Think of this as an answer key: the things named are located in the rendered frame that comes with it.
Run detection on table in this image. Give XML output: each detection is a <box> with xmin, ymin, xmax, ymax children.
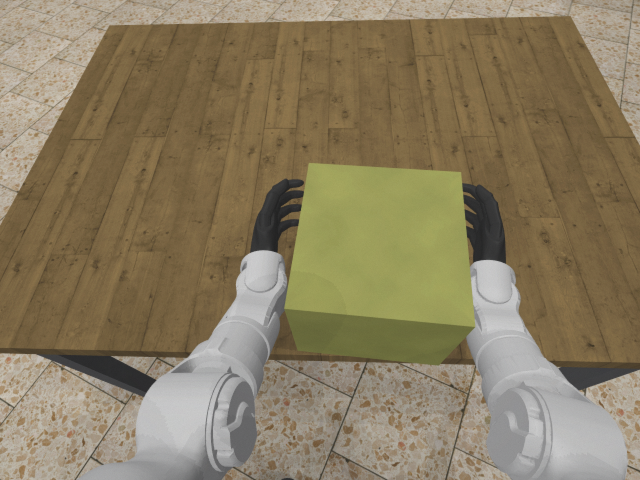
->
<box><xmin>0</xmin><ymin>16</ymin><xmax>640</xmax><ymax>397</ymax></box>

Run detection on right robot forearm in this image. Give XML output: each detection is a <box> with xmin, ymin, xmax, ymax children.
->
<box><xmin>466</xmin><ymin>260</ymin><xmax>628</xmax><ymax>478</ymax></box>

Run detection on robot left upper arm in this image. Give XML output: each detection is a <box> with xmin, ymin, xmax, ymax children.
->
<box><xmin>77</xmin><ymin>372</ymin><xmax>257</xmax><ymax>480</ymax></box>

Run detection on robot right upper arm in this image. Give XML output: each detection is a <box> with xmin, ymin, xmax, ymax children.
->
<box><xmin>486</xmin><ymin>386</ymin><xmax>627</xmax><ymax>480</ymax></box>

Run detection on left robot forearm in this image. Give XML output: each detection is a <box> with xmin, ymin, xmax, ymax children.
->
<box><xmin>135</xmin><ymin>250</ymin><xmax>288</xmax><ymax>447</ymax></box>

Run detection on robot right hand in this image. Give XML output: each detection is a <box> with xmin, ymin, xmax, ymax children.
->
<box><xmin>462</xmin><ymin>183</ymin><xmax>506</xmax><ymax>264</ymax></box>

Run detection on carton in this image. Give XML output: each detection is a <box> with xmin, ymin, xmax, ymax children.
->
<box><xmin>284</xmin><ymin>163</ymin><xmax>475</xmax><ymax>366</ymax></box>

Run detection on robot left hand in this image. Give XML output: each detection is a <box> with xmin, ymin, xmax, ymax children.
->
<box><xmin>250</xmin><ymin>179</ymin><xmax>304</xmax><ymax>253</ymax></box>

